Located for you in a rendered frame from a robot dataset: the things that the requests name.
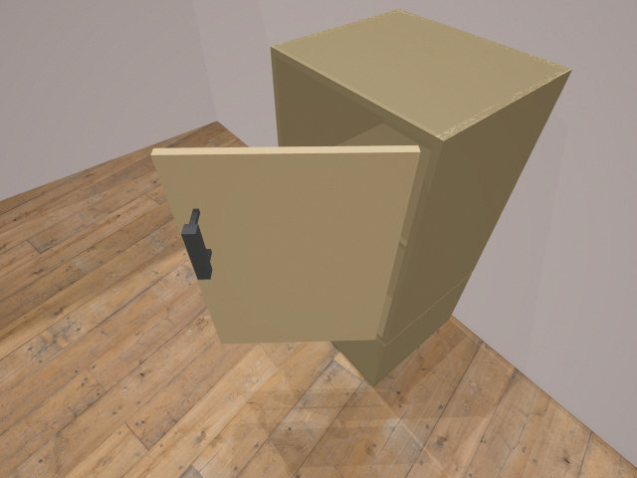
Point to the handle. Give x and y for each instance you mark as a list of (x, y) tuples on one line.
[(200, 256)]

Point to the cupboard door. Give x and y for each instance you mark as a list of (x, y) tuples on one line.
[(303, 238)]

